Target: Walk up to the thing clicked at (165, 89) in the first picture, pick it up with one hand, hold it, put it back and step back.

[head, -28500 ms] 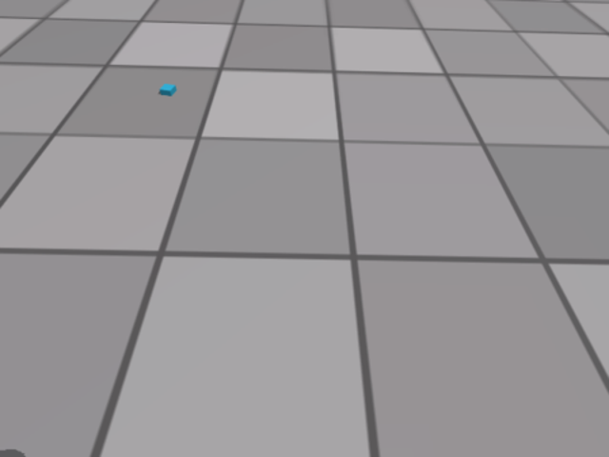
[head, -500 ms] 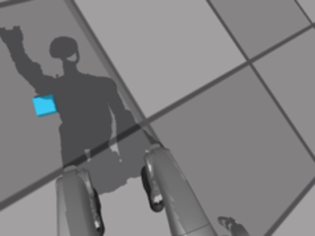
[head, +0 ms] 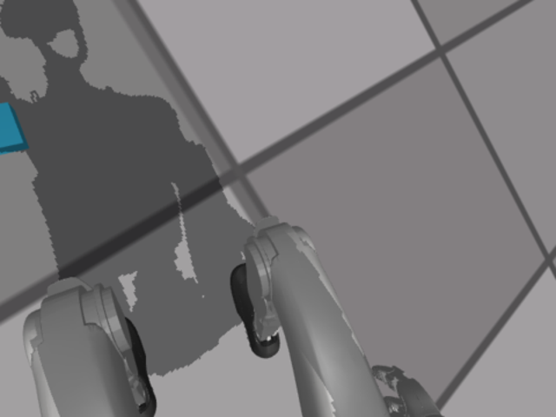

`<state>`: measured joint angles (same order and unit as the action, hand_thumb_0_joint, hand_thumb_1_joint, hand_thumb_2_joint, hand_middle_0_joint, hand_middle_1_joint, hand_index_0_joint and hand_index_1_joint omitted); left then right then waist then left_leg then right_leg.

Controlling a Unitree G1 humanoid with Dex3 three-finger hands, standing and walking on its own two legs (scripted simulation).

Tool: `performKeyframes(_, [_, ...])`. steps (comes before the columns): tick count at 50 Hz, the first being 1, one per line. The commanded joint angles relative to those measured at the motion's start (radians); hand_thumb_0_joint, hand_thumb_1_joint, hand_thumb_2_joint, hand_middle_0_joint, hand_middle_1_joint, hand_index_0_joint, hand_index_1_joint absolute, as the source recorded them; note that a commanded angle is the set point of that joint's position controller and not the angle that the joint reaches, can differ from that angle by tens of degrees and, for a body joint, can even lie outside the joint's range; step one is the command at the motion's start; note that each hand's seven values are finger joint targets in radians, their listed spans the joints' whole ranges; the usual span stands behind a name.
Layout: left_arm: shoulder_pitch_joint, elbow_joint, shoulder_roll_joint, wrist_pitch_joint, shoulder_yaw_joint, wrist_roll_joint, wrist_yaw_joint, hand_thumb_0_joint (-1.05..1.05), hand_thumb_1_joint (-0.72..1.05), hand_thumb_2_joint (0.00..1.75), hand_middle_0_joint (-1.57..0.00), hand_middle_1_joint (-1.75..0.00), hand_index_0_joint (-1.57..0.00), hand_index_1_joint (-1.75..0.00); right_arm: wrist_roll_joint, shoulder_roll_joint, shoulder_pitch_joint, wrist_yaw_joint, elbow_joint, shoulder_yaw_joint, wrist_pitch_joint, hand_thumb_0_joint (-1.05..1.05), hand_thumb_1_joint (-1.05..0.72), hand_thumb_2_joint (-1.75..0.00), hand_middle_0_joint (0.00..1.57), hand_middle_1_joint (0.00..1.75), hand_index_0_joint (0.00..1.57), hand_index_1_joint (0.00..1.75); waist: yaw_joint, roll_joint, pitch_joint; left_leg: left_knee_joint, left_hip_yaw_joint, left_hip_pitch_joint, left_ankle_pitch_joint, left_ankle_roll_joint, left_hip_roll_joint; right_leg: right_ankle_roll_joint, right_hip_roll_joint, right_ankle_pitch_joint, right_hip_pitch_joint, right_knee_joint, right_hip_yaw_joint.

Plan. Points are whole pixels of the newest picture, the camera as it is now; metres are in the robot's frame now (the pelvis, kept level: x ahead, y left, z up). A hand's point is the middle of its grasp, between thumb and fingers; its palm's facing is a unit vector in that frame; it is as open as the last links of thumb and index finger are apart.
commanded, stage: approach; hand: left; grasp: from above
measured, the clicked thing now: out of the picture +0.58 +0.26 -0.37
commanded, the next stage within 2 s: rest palm in 0.90 s
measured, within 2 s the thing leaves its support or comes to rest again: neither
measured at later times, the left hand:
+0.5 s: hand out of the picture +0.59 +0.24 -0.27, palm faces -0.39 -0.10 -0.92, open 14.0 cm
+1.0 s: hand out of the picture +0.57 +0.23 -0.25, palm faces -0.38 -0.09 -0.92, open 13.7 cm
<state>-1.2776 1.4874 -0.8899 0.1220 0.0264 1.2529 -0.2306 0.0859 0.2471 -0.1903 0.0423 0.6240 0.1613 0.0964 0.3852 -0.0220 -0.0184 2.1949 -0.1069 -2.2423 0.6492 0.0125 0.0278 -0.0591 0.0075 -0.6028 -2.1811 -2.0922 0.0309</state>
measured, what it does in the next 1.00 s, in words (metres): lowers itself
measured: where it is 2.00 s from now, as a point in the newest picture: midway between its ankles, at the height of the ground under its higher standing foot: (200, 355)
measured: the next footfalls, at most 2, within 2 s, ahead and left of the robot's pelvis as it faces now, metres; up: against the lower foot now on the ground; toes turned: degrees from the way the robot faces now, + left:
none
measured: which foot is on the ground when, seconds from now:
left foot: down 0.00-1.00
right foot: down 0.00-1.00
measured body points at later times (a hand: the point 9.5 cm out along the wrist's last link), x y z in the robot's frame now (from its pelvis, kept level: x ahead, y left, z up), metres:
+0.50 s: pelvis +0.01 -0.01 -0.07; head +0.32 +0.06 +0.25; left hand +0.61 +0.24 -0.22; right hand +0.00 -0.26 -0.14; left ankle +0.08 +0.12 -0.36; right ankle +0.11 -0.14 -0.36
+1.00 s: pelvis +0.00 +0.00 -0.07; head +0.29 +0.11 +0.26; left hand +0.58 +0.24 -0.20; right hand +0.02 -0.27 -0.12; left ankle +0.08 +0.12 -0.36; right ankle +0.11 -0.14 -0.36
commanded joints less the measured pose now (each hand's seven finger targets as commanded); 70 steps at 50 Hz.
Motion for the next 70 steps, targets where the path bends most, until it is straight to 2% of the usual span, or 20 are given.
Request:
performKeyframes(1, [-0.434, -0.165, -0.228, -0.023, 0.026, -0.008, -0.064, 0.00, -0.38, 0.83, -0.12, -0.92, -0.11, -0.91, 0.018, 0.275, -0.249, 0.003, 0.015, -0.081, -0.024, 0.00, -0.90, -0.90, 0.20, 0.30, 0.20, 0.30, 0.031, 0.517, -0.778, -0.172, 0.039, 0.638, -0.214, -0.001, -0.006, 0.092, -0.025, 0.194, 0.304, 0.105, 0.109])
performKeyframes(6, [-0.441, -0.144, -0.229, -0.020, 0.011, -0.019, -0.071, 0.00, -0.46, 0.91, -0.10, -0.98, -0.11, -0.97, 0.040, 0.285, -0.242, 0.017, 0.026, -0.061, -0.050, 0.00, -0.89, -0.89, 0.20, 0.30, 0.20, 0.30, 0.064, 0.473, -0.725, -0.089, 0.045, 0.491, -0.125, 0.004, -0.013, 0.084, -0.030, 0.144, 0.314, 0.064, 0.122])
performKeyframes(9, [-0.439, -0.112, -0.205, -0.010, -0.017, -0.018, -0.083, 0.00, -0.38, 0.83, -0.12, -0.90, -0.11, -0.88, 0.053, 0.294, -0.240, 0.024, 0.035, -0.042, -0.063, 0.00, -0.90, -0.90, 0.20, 0.30, 0.20, 0.30, 0.087, 0.475, -0.701, -0.059, 0.034, 0.472, -0.137, 0.000, -0.008, 0.084, -0.039, 0.156, 0.306, 0.034, 0.139])
performKeyframes(15, [-0.429, -0.064, -0.246, -0.008, -0.016, -0.004, -0.130, 0.00, -0.49, 0.94, -0.10, -0.97, -0.11, -0.95, 0.068, 0.316, -0.247, 0.035, 0.031, -0.002, -0.090, 0.00, -0.89, -0.89, 0.20, 0.30, 0.20, 0.30, 0.109, 0.452, -0.659, 0.016, 0.029, 0.425, -0.207, 0.007, -0.003, 0.075, -0.049, 0.236, 0.354, -0.006, 0.148])
performKeyframes(21, [-0.424, -0.058, -0.384, -0.057, 0.056, 0.025, -0.195, 0.00, -0.52, 0.94, -0.09, -0.97, -0.10, -0.95, 0.066, 0.344, -0.238, 0.041, -0.002, 0.031, -0.103, 0.00, -0.90, -0.89, 0.20, 0.30, 0.20, 0.30, 0.088, 0.515, -0.662, 0.039, 0.028, 0.435, -0.293, 0.004, 0.007, 0.077, -0.058, 0.314, 0.396, -0.035, 0.153])
performKeyframes(25, [-0.402, -0.129, -0.435, -0.100, 0.084, 0.018, -0.173, 0.00, -0.55, 0.95, -0.08, -0.98, -0.09, -0.97, 0.058, 0.360, -0.222, 0.047, -0.035, 0.033, -0.097, 0.00, -0.90, -0.89, 0.20, 0.30, 0.20, 0.30, 0.063, 0.571, -0.726, 0.052, 0.023, 0.481, -0.359, 0.001, 0.016, 0.082, -0.062, 0.350, 0.417, -0.051, 0.152])
performKeyframes(30, [-0.261, -0.165, -0.466, -0.133, 0.129, -0.005, -0.070, 0.00, -0.55, 0.94, -0.07, -1.01, -0.09, -0.99, 0.059, 0.393, -0.228, 0.053, -0.048, 0.006, -0.056, 0.00, -0.90, -0.89, 0.20, 0.30, 0.20, 0.30, 0.042, 0.539, -0.699, 0.047, 0.025, 0.394, -0.341, -0.002, 0.014, 0.090, -0.060, 0.339, 0.446, -0.035, 0.155])
performKeyframes(33, [-0.164, -0.129, -0.340, -0.122, 0.081, -0.042, 0.023, 0.00, -0.52, 0.93, -0.08, -1.02, -0.10, -1.00, 0.067, 0.388, -0.243, 0.062, -0.062, 0.005, -0.029, 0.00, -0.90, -0.89, 0.20, 0.30, 0.20, 0.30, 0.079, 0.407, -0.556, 0.046, 0.017, 0.284, -0.278, 0.005, 0.009, 0.095, -0.060, 0.297, 0.439, -0.007, 0.167])
performKeyframes(34, [-0.176, -0.131, -0.266, -0.111, 0.023, -0.058, 0.055, 0.00, -0.51, 0.91, -0.07, -1.03, -0.10, -1.00, 0.066, 0.390, -0.227, 0.063, -0.084, -0.004, -0.028, 0.00, -0.90, -0.89, 0.20, 0.30, 0.20, 0.30, 0.085, 0.357, -0.538, 0.042, 0.007, 0.271, -0.242, 0.009, 0.007, 0.096, -0.070, 0.248, 0.409, 0.001, 0.177])
performKeyframes(39, [-0.257, -0.209, -0.133, -0.006, -0.089, -0.106, 0.138, 0.00, -0.39, 0.82, -0.04, -1.14, -0.14, -1.04, 0.075, 0.410, -0.254, 0.053, -0.050, -0.001, -0.033, 0.00, -0.90, -0.89, 0.20, 0.30, 0.20, 0.30, 0.137, 0.322, -0.456, 0.048, -0.021, 0.327, -0.177, -0.005, 0.000, 0.095, -0.064, 0.162, 0.306, 0.015, 0.208])
performKeyframes(43, [-0.421, -0.348, -0.162, 0.081, -0.125, -0.077, 0.071, 0.00, -0.45, 0.87, -0.05, -1.10, -0.12, -1.04, 0.081, 0.385, -0.223, 0.043, -0.035, 0.010, -0.043, 0.00, -0.90, -0.89, 0.20, 0.30, 0.20, 0.30, 0.105, 0.443, -0.529, 0.018, -0.027, 0.441, -0.119, -0.020, -0.005, 0.092, -0.064, 0.127, 0.274, 0.000, 0.214])
performKeyframes(47, [-0.516, -0.383, -0.293, 0.051, -0.023, 0.002, -0.096, 0.00, -0.49, 0.90, -0.06, -1.06, -0.10, -1.01, 0.082, 0.385, -0.194, 0.046, -0.017, -0.011, -0.055, 0.00, -0.90, -0.89, 0.20, 0.30, 0.20, 0.30, 0.049, 0.707, -0.668, -0.036, -0.021, 0.659, -0.190, -0.048, 0.003, 0.098, -0.050, 0.209, 0.206, -0.061, 0.204])
performKeyframes(50, [-0.556, -0.325, -0.262, -0.025, 0.007, 0.028, -0.179, 0.00, -0.47, 0.88, -0.08, -1.02, -0.12, -0.98, 0.070, 0.371, -0.174, 0.048, -0.009, -0.030, -0.062, 0.00, -0.90, -0.90, 0.20, 0.30, 0.20, 0.30, 0.057, 0.753, -0.685, -0.060, -0.021, 0.664, -0.224, -0.049, 0.010, 0.097, -0.044, 0.244, 0.137, -0.084, 0.195])
performKeyframes(53, [-0.504, -0.138, -0.135, -0.115, -0.044, 0.026, -0.206, 0.00, -0.50, 0.92, -0.06, -1.01, -0.09, -0.99, 0.059, 0.343, -0.177, 0.057, -0.001, -0.018, -0.063, 0.00, -0.90, -0.90, 0.20, 0.30, 0.20, 0.30, 0.106, 0.653, -0.572, -0.042, -0.007, 0.534, -0.202, -0.028, 0.004, 0.096, -0.050, 0.242, 0.109, -0.062, 0.192])
performKeyframes(57, [-0.435, 0.038, -0.086, -0.197, -0.098, -0.027, -0.134, 0.00, -0.51, 0.94, -0.05, -1.04, -0.08, -1.01, 0.055, 0.352, -0.203, 0.057, -0.006, -0.013, -0.064, 0.00, -0.90, -0.90, 0.20, 0.30, 0.20, 0.30, 0.151, 0.415, -0.497, 0.010, 0.000, 0.341, -0.167, 0.016, -0.006, 0.086, -0.064, 0.221, 0.179, -0.027, 0.171])
performKeyframes(62, [-0.339, 0.070, -0.144, -0.206, -0.107, -0.060, 0.032, 0.00, -0.43, 0.88, -0.05, -1.11, -0.12, -1.04, 0.053, 0.368, -0.235, 0.048, -0.032, 0.024, -0.042, 0.00, -0.89, -0.89, 0.20, 0.30, 0.20, 0.30, 0.137, 0.272, -0.482, -0.007, 0.001, 0.224, -0.155, 0.035, -0.008, 0.073, -0.060, 0.190, 0.354, 0.008, 0.154])
performKeyframes(63, [-0.331, 0.060, -0.162, -0.198, -0.117, -0.064, 0.053, 0.00, -0.43, 0.87, -0.05, -1.13, -0.12, -1.06, 0.053, 0.361, -0.219, 0.047, -0.037, 0.030, -0.038, 0.00, -0.90, -0.90, 0.20, 0.30, 0.20, 0.30, 0.110, 0.285, -0.489, -0.014, 0.007, 0.209, -0.146, 0.034, -0.007, 0.076, -0.069, 0.179, 0.374, 0.012, 0.152])
performKeyframes(64, [-0.332, 0.053, -0.155, -0.188, -0.117, -0.069, 0.072, 0.00, -0.42, 0.87, -0.06, -1.14, -0.13, -1.07, 0.049, 0.375, -0.226, 0.044, -0.045, 0.033, -0.034, 0.00, -0.90, -0.90, 0.20, 0.30, 0.20, 0.30, 0.124, 0.271, -0.484, -0.009, 0.001, 0.211, -0.149, 0.030, -0.007, 0.081, -0.065, 0.171, 0.365, 0.015, 0.162])
performKeyframes(67, [-0.325, -0.035, -0.218, -0.126, -0.097, -0.095, 0.103, 0.00, -0.40, 0.84, -0.07, -1.15, -0.14, -1.07, 0.053, 0.399, -0.214, 0.031, -0.081, 0.056, -0.028, 0.00, -0.90, -0.90, 0.20, 0.30, 0.20, 0.30, 0.123, 0.273, -0.510, 0.031, -0.005, 0.247, -0.174, 0.019, -0.005, 0.091, -0.068, 0.160, 0.364, 0.008, 0.171])
performKeyframes(70, [-0.391, -0.217, -0.401, -0.040, 0.001, -0.078, 0.065, 0.00, -0.42, 0.86, -0.08, -1.11, -0.14, -1.05, 0.061, 0.414, -0.224, 0.015, -0.107, 0.075, -0.026, 0.00, -0.90, -0.90, 0.20, 0.30, 0.20, 0.30, 0.089, 0.369, -0.610, 0.064, 0.002, 0.326, -0.240, 0.003, -0.010, 0.090, -0.058, 0.213, 0.445, -0.010, 0.165])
